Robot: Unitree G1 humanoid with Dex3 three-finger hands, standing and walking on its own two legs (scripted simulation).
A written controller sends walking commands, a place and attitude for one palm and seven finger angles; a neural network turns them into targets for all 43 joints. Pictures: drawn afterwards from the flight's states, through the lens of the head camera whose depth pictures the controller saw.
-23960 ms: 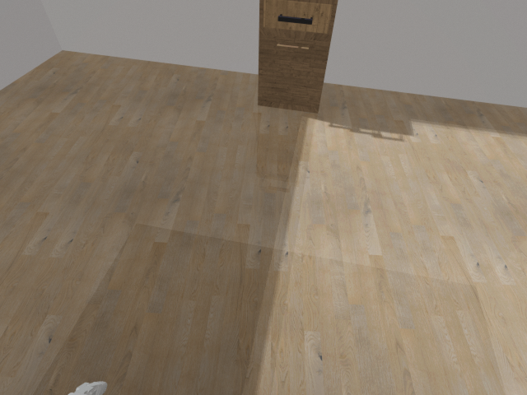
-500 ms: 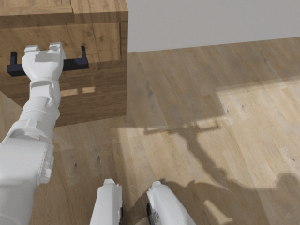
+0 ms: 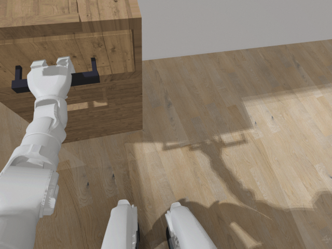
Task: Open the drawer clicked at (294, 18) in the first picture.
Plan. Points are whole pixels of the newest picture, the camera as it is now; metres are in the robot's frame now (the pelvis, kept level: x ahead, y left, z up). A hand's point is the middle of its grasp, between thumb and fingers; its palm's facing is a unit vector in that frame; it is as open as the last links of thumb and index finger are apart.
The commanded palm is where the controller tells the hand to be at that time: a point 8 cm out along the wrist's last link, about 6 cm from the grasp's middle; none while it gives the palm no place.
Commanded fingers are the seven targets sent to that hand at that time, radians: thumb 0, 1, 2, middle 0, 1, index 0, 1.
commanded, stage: pull the drawer open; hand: left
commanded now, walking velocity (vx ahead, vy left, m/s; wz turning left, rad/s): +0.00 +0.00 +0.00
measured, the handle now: (57, 73) +0.55 +0.24 -0.02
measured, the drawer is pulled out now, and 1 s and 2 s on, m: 0.01 0.05 0.08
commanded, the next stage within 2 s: none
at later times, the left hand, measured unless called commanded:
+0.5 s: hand (61, 101) +0.48 +0.23 -0.04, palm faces -0.04 -0.06 -1.00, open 5.4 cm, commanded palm +0.46 +0.21 +0.01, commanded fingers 0.00 0.90 0.90 -0.40 -1.35 -0.40 -1.35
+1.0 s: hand (61, 107) +0.47 +0.23 -0.04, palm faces -0.04 -0.05 -1.00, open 5.4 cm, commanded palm +0.44 +0.21 +0.01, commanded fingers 0.00 0.90 0.90 -0.40 -1.35 -0.40 -1.35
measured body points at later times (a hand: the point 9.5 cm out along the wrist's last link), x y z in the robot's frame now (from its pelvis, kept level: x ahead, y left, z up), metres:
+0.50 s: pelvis +0.02 +0.01 +0.02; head +0.17 +0.03 +0.44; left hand +0.48 +0.23 +0.01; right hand +0.06 -0.26 -0.11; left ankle +0.04 +0.09 -0.60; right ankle +0.00 -0.12 -0.60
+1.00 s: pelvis +0.01 +0.00 +0.01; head +0.16 +0.02 +0.44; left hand +0.46 +0.23 +0.01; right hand +0.04 -0.26 -0.12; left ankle +0.04 +0.09 -0.60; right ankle +0.00 -0.12 -0.60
